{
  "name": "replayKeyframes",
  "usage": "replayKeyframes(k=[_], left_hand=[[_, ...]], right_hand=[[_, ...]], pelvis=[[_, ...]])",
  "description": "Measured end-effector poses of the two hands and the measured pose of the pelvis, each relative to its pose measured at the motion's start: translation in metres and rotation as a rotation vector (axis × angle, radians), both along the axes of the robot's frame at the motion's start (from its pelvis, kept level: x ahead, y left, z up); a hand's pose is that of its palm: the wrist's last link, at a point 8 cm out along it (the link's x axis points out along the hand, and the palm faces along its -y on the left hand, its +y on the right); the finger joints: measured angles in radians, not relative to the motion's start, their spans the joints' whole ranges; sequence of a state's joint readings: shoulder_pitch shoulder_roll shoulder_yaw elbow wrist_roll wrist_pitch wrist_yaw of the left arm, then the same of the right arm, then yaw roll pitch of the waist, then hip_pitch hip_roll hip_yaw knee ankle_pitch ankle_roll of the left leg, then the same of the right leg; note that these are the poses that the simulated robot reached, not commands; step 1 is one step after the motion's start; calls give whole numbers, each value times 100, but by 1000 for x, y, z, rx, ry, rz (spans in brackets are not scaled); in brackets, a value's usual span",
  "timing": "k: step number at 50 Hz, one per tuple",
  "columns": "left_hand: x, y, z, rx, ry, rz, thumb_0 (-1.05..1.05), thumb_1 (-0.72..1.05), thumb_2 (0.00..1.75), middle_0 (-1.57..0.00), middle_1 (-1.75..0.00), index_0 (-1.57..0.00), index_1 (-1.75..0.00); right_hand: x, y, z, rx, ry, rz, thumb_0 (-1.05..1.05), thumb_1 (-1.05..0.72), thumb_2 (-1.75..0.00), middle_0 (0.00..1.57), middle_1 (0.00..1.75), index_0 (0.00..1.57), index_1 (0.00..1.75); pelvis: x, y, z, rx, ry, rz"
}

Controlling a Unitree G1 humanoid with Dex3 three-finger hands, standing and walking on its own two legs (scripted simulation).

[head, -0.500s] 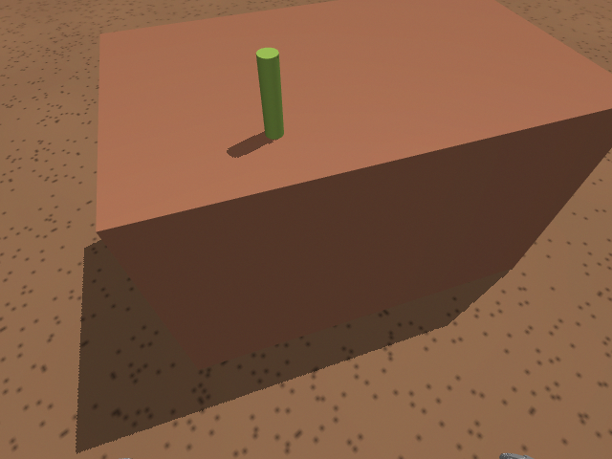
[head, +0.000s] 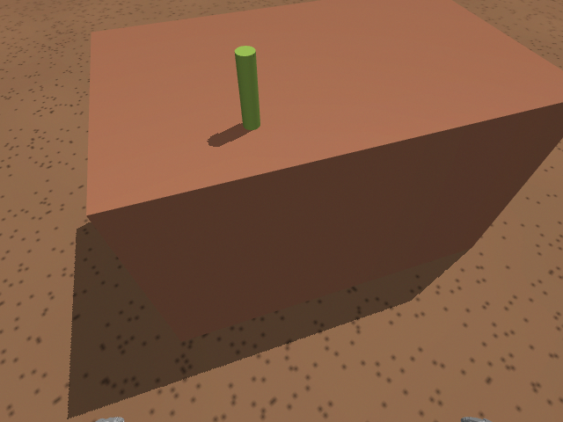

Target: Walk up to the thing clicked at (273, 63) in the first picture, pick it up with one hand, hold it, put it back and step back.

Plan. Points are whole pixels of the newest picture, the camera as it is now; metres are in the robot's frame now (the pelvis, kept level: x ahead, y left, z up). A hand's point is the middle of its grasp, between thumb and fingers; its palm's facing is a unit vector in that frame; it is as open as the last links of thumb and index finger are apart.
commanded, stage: stand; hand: right
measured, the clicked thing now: (248, 91) +0.71 +0.09 +0.06
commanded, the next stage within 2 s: walk up in 0.62 s
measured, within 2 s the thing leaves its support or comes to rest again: neither
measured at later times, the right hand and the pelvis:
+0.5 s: hand out of the picture +0.08 -0.25 -0.16, palm faces -0.04 +0.94 -0.34, open 7.4 cm; pelvis +0.00 +0.00 +0.00, yaw +0 degrees
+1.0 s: hand (399, 408) +0.15 -0.17 -0.17, palm faces -0.16 +0.91 -0.39, open 7.4 cm; pelvis +0.05 +0.11 -0.04, yaw +9 degrees
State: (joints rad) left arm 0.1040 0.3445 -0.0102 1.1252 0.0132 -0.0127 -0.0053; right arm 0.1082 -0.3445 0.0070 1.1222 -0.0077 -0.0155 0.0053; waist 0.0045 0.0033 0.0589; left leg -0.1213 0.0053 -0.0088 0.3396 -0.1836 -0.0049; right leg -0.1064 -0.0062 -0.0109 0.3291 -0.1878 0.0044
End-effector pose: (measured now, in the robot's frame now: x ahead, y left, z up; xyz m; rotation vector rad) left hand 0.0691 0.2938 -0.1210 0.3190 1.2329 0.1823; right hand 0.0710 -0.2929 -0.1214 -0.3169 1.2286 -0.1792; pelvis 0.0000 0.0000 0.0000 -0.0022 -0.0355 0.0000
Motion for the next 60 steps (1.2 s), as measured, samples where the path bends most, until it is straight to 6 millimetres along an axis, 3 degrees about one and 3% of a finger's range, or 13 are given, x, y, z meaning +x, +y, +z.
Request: replayKeyframes(k=[33, 36, 41, 47, 50, 52, 56, 60], left_hand=[[-1, 6, 0, 5, -30, 23, 1, 90, 90, -21, -30, -21, -30], [-11, 24, 5, 43, -77, 68, 1, 90, 90, -21, -30, -21, -30], [-34, 72, 13, 121, -50, 123, 1, 90, 90, -21, -30, -21, -30], [-40, 143, 3, 165, -23, 161, 1, 90, 90, -21, -30, -21, -30], [-31, 175, -14, 171, -10, 162, 1, 90, 90, -21, -30, -21, -30], [-19, 184, -18, 156, -7, 165, 1, 90, 90, -21, -30, -21, -30], [14, 186, -8, 105, -71, 161, 1, 91, 90, -20, -30, -20, -30], [38, 184, 1, 73, -109, 167, 1, 91, 90, -21, -30, -21, -30]], right_hand=[[5, -1, 1, 0, 3, 16, 0, -90, -90, 20, 30, 21, 30], [10, -3, 1, -12, 38, 58, 0, -90, -90, 20, 30, 21, 30], [28, 6, 5, -23, 52, 93, 0, -90, -90, 20, 30, 20, 30], [65, 48, 0, -49, 35, 141, 0, -91, -90, 20, 30, 20, 30], [82, 77, -8, -62, -9, 141, 0, -91, -90, 20, 30, 20, 30], [86, 96, -10, -45, -27, 134, 0, -91, -90, 20, 30, 20, 30], [90, 128, -5, -9, 7, 152, 0, -90, -90, 20, 30, 21, 30], [107, 144, -3, 2, 19, 186, 0, -90, -90, 20, 30, 21, 30]], pelvis=[[3, 2, -2, -13, -2, 22], [5, 11, -6, -25, -2, 51], [17, 36, -9, -34, -7, 99], [39, 84, -26, -41, -17, 156], [50, 111, -41, 5, -29, 162], [57, 122, -41, -5, -33, 179], [76, 134, -27, -4, -25, 211], [98, 143, -20, 8, -17, 238]])
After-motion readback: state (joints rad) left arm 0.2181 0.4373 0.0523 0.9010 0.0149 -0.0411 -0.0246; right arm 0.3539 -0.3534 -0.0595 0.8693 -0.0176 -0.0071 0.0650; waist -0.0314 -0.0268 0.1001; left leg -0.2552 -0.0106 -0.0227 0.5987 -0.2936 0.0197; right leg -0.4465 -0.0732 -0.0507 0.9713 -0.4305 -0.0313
